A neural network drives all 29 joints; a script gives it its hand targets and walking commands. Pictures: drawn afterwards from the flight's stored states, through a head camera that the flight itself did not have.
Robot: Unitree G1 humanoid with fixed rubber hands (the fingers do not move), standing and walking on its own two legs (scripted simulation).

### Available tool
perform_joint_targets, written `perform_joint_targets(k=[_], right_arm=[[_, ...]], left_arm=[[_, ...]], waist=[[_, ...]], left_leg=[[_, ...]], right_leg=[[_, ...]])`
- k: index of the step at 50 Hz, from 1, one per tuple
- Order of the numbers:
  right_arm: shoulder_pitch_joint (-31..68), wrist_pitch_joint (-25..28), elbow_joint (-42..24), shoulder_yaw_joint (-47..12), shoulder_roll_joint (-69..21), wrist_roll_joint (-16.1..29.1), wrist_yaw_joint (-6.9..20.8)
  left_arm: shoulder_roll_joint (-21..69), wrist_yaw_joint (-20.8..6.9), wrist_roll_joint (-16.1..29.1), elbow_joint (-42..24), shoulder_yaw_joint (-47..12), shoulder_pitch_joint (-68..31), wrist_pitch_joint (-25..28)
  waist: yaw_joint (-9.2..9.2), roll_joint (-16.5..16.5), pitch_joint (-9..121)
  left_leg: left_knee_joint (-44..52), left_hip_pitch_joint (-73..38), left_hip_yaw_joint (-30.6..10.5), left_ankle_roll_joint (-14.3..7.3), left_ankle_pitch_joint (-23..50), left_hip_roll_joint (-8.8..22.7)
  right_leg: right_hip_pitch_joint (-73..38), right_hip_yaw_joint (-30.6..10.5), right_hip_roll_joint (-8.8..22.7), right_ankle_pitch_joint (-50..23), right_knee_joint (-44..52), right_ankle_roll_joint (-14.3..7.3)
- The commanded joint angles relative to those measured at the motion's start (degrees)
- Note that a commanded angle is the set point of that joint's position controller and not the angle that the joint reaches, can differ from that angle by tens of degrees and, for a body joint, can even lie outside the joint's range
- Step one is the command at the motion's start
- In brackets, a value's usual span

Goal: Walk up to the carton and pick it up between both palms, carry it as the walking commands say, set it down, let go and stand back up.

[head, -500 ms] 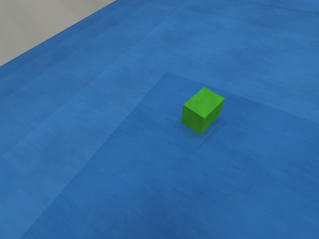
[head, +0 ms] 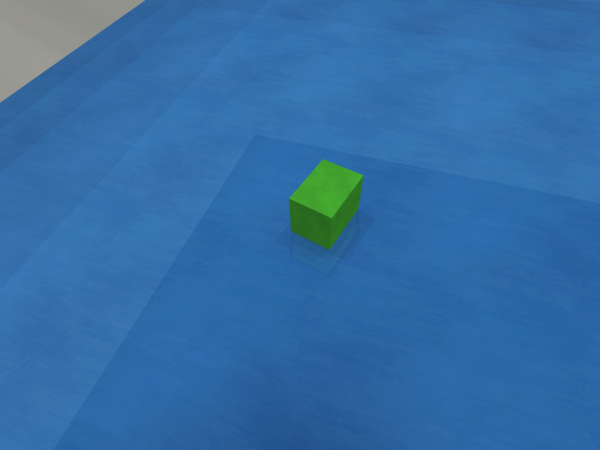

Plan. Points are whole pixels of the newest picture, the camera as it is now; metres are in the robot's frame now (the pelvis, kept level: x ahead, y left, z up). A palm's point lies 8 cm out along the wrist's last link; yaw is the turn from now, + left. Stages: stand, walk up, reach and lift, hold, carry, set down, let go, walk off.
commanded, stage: walk up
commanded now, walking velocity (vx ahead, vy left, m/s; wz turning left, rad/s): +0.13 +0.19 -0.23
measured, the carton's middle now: (326, 204) +1.09 -0.08 -0.66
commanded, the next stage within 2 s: none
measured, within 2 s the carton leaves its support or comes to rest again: neither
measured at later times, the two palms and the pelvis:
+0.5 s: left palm out of the picture +0.10 +0.41 -0.14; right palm out of the picture +0.16 -0.11 -0.11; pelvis +0.09 +0.14 +0.00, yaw -9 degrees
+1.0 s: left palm (60, 300) +0.40 +0.46 -0.13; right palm (314, 415) +0.21 +0.00 -0.14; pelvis +0.24 +0.25 -0.01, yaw -22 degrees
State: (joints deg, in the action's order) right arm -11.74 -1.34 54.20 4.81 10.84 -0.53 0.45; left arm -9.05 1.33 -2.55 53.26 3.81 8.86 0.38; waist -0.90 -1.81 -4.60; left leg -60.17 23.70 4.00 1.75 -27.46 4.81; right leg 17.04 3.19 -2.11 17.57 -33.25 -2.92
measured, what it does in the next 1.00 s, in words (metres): steps to the left, turning right: left foot, then right foot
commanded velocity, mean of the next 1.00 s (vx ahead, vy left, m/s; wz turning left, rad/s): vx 0.12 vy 0.27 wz -0.40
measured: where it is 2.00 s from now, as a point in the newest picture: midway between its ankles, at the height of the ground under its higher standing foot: (236, 316)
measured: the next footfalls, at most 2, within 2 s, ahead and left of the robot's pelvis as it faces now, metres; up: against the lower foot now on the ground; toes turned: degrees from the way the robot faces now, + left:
left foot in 0.36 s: +0.11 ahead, +0.23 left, +0.00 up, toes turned +0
right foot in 0.78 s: +0.19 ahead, +0.13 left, +0.00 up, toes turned -28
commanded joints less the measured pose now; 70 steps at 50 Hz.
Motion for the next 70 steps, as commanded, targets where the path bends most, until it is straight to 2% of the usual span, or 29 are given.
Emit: perform_joint_targets(k=[1, 12, 15, 16, 18, 19, 20, 23, 25, 30, 31, 35, 37, 38, 39, 40, 45, 46, 50, 53, 54, 55, 57, 58, 64, 66, 68, 69, 70], right_arm=[[2.0, -0.3, -4.9, 0.9, 5.9, -1.2, 1.2], [7.6, 0.0, -8.4, -0.9, 5.7, 0.6, 3.1], [1.7, 0.4, -7.3, -0.8, 6.0, 1.1, 3.0], [-4.6, 1.0, -6.0, -0.2, 7.3, 1.4, 2.6], [-13.8, 1.9, -5.4, 2.9, 18.7, -1.2, 1.4], [-10.3, 1.7, -6.0, 2.6, 18.6, -1.7, 0.8], [-3.2, 1.5, -7.1, 1.7, 14.0, -1.8, 0.4], [-5.4, 2.5, -6.2, 0.5, 7.5, -1.9, -0.3], [-4.8, 2.8, -5.8, 0.3, 6.6, -2.2, -0.9], [-8.1, 1.9, -4.7, 0.0, 6.1, -2.2, -1.9], [-8.8, 1.8, -4.6, -0.3, 6.0, -2.5, -1.7], [-11.0, 1.4, -2.9, -0.7, 7.1, -1.5, -1.7], [-7.7, 1.7, -5.1, -0.1, 9.2, -0.5, -1.5], [-3.8, 1.8, -7.9, -0.7, 8.7, 0.3, -1.2], [-3.9, 1.7, -9.8, -0.5, 7.9, 0.7, -1.5], [-2.0, 0.6, -9.2, 1.5, 11.3, -0.2, -1.1], [-6.2, -1.2, -8.5, 1.2, 9.2, -1.6, 0.9], [-7.4, -1.5, -8.0, 0.4, 7.5, -0.8, 1.3], [-3.4, -0.9, -7.6, -2.2, 4.0, -0.5, 1.6], [-9.8, 0.3, -4.7, -1.2, 6.7, -0.7, 1.3], [-12.0, 0.9, -4.4, 0.3, 12.2, -0.8, 0.9], [-13.3, 0.9, -3.6, 1.3, 15.8, -0.5, 0.5], [-16.7, 1.5, 0.5, 2.2, 16.2, -1.6, 0.9], [-15.4, 2.0, 0.5, 2.3, 15.1, -1.5, 0.7], [-7.6, 4.3, 2.0, 0.9, 10.1, -2.4, -0.3], [-5.0, 3.7, 2.4, 0.1, 10.0, -2.1, 0.1], [-0.8, 2.8, 2.3, -0.2, 10.0, -0.8, 0.7], [1.5, 3.5, 1.4, -1.7, 4.2, 0.6, 1.3], [0.2, 4.0, -0.1, -2.2, 2.6, 0.7, 1.1]], left_arm=[[-12.7, 0.6, -0.3, -0.6, 3.3, 9.4, 1.2], [-14.3, 0.3, 0.0, -0.7, 5.3, 12.8, 0.4], [-14.8, -0.2, 0.1, -1.4, 5.3, 9.6, -0.3], [-13.8, -0.3, 0.4, -2.3, 4.7, 8.8, -0.5], [-8.9, -0.1, 0.4, -4.3, 2.7, 8.4, -0.9], [-10.5, 0.1, 0.2, -3.6, 3.2, 8.6, -1.1], [-11.3, 0.4, 0.3, -3.4, 3.2, 6.6, -1.2], [-10.8, -0.9, 0.2, -1.8, 2.5, 8.9, -0.9], [-10.8, -1.1, 0.5, -1.5, 2.6, 9.4, -1.5], [-7.5, -0.2, 1.6, -2.6, 0.8, 3.9, -2.5], [-7.4, -0.1, 1.9, -2.5, 0.4, 4.2, -2.7], [-7.1, 1.3, 2.1, -3.0, 0.2, 6.3, -2.6], [-10.1, 2.0, 1.8, -1.6, 1.1, 14.7, -1.9], [-13.7, 2.4, 1.9, -0.7, 2.5, 21.1, -1.2], [-18.7, 3.0, 2.7, -1.4, 3.6, 20.9, -1.5], [-19.8, 3.8, 2.5, -1.1, 5.1, 19.3, -2.6], [-12.4, 3.0, 1.2, -6.2, 1.9, -1.6, -1.0], [-12.5, 2.5, 1.5, -6.6, 2.1, -3.6, -0.8], [-13.8, 1.1, 0.2, -4.6, 2.9, 1.8, -1.2], [-14.0, 0.5, 0.6, -5.1, 2.7, 3.8, -1.2], [-12.0, 0.2, 1.3, -5.9, 2.3, 6.2, -1.1], [-9.9, 0.0, 1.6, -6.1, 1.5, 7.8, -1.7], [-9.9, -1.1, 0.5, -6.1, 1.6, 5.4, -1.3], [-9.7, -2.1, 0.4, -7.7, 1.7, 2.1, -0.7], [-5.6, -3.8, 0.7, -7.5, 0.5, -2.3, 2.1], [-4.4, -3.3, 1.5, -5.8, 0.3, 0.9, 2.4], [-5.3, -2.6, 1.9, -1.5, 1.1, 15.0, 3.0], [-11.6, -1.9, 1.2, 1.0, 2.9, 25.4, 3.7], [-17.5, -1.2, 1.1, 1.3, 4.0, 28.8, 3.8]], waist=[[4.05, 8.9, 4.7], [4.77, 13.5, 1.3], [1.41, 12.4, 2.9], [-1.87, 7.9, 3.7], [-6.36, -19.1, 10.4], [-4.98, -16.9, 8.4], [-3.16, -17.1, 5.2], [-1.35, -7.5, 8.0], [-0.59, -6.9, 7.7], [-1.74, -7.3, 4.4], [-1.83, -6.7, 4.7], [1.32, -7.7, 5.2], [7.51, -4.0, 8.4], [12.41, 9.7, 13.0], [10.98, 22.1, 15.8], [11.11, 17.4, 16.5], [-3.03, 7.0, 0.7], [-4.58, 10.8, -0.3], [-0.21, 17.6, -1.6], [-3.00, 6.6, 5.2], [-3.54, -8.8, 11.4], [-3.72, -22.2, 13.7], [-4.98, -18.4, 12.6], [-5.31, -16.6, 8.7], [-2.60, -12.1, 1.4], [0.67, -10.4, -0.6], [9.20, -2.1, -0.8], [14.29, 16.3, 2.9], [12.87, 25.1, 4.6]], left_leg=[[-0.9, 10.5, -4.5, 0.3, 8.2, 2.7], [18.8, 4.7, -4.0, 0.8, 7.4, 1.5], [30.2, -6.8, -1.3, -0.3, 11.2, -0.9], [37.9, -17.2, -2.4, -1.8, 10.9, -1.1], [50.9, -26.7, -23.5, -6.2, -4.5, 21.0], [51.6, -22.4, -23.0, -8.7, -5.6, 21.4], [44.3, -17.2, -13.3, -10.4, 20.3, 16.4], [42.5, -20.6, -5.6, -6.1, 35.5, 11.5], [39.6, -23.7, -2.5, -8.7, 49.4, 10.2], [37.5, -23.8, 1.4, -8.8, 66.8, 10.6], [39.2, -23.8, 0.2, -9.2, 59.2, 11.1], [32.5, -22.3, 3.4, -5.7, 79.7, 9.1], [22.2, -12.8, 7.1, -0.8, 79.7, 7.4], [3.2, 1.4, 8.1, 1.2, 43.5, 3.0], [-16.2, 18.3, 2.1, 2.2, -8.9, -3.7], [-25.2, 20.0, -8.1, 2.4, -7.4, -1.4], [-10.9, 9.7, -10.3, 2.5, 5.6, 0.7], [-4.9, 4.5, -7.4, 1.8, 5.6, 0.0], [23.6, -3.2, 0.6, 1.6, 9.1, -1.5], [30.7, -16.9, 4.9, 0.0, 25.1, -3.0], [35.2, -19.5, -5.2, -3.2, 33.9, 5.9], [41.1, -21.0, -17.7, -8.5, 30.5, 14.3], [46.3, -21.8, -25.8, -10.9, -19.4, 15.2], [47.8, -20.3, -27.0, -9.4, -23.4, 15.9], [47.8, -14.7, -15.3, -9.5, 1.3, 13.3], [44.8, -5.8, -9.7, -8.9, 13.5, 11.1], [29.7, 7.7, -3.3, -7.0, 18.1, 7.6], [7.3, 18.6, 0.8, -4.2, 14.1, -1.0], [-4.4, 27.1, -3.2, -2.8, -1.7, -5.7]], right_leg=[[-8.7, -24.6, 22.4, -7.7, 18.9, -7.6], [-2.3, -22.8, 20.0, 0.1, 19.2, -5.8], [3.9, -19.1, 16.7, 1.2, 14.3, -3.5], [10.7, -16.8, 13.2, 2.6, 8.4, -1.4], [23.9, -1.6, 0.6, 18.9, -23.5, 3.7], [26.2, -2.7, 3.3, 14.9, -30.7, 4.5], [22.8, -4.1, 4.3, 12.0, -33.7, 4.5], [20.6, -3.2, 4.7, 7.2, -36.1, 3.1], [20.2, -1.9, 4.0, 6.5, -32.9, 3.1], [16.3, 1.6, 3.1, 7.4, -20.7, 1.8], [16.1, 2.5, 4.1, 7.5, -17.2, 1.7], [4.7, 7.3, 2.3, 6.4, -7.8, -0.1], [-11.2, 6.1, 5.3, -4.3, 3.5, -2.2], [-27.7, -7.8, 19.1, -27.1, 9.1, -8.5], [-36.2, -32.6, 36.7, -54.2, 8.7, -17.4], [-32.8, -36.9, 38.4, -46.3, 8.1, -19.1], [-1.8, -12.7, 22.5, -28.8, 12.6, -6.6], [2.9, -8.5, 19.5, -23.5, 14.1, -4.6], [3.6, -6.0, 14.9, -13.3, 7.9, -2.0], [6.0, -2.6, 12.0, -9.4, -1.7, 0.3], [5.6, 3.8, 6.1, -1.8, -12.8, 3.2], [10.0, 3.0, 2.6, 22.1, -20.3, 5.7], [19.0, -1.9, 6.0, 22.5, -36.9, 4.8], [23.0, -2.5, 7.1, 19.5, -39.3, 4.3], [14.9, -1.4, 8.5, 9.7, -18.6, 0.5], [2.0, 2.1, 5.3, 13.4, -5.4, 0.8], [-19.0, 4.9, 2.8, 2.6, 5.7, 0.5], [-31.5, -13.3, 15.3, 5.2, 14.7, -0.1], [-32.1, -33.7, 30.2, -6.2, 21.0, -2.0]])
